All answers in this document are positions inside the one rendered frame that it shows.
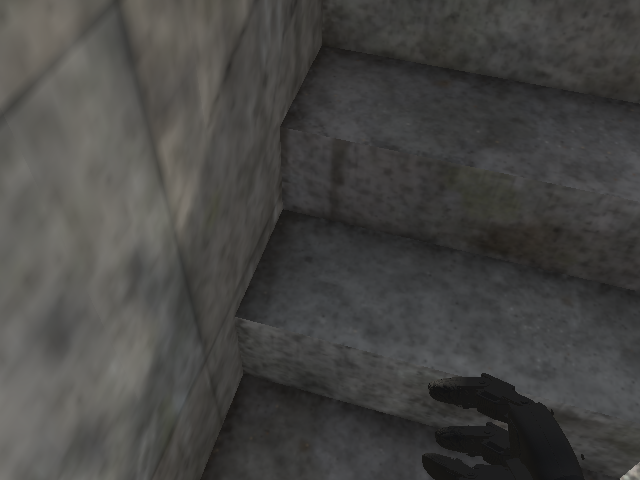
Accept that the robot right hand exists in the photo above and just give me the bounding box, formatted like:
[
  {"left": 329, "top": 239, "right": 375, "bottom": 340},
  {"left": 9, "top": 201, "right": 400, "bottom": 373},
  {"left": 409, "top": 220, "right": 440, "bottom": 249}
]
[{"left": 422, "top": 373, "right": 585, "bottom": 480}]

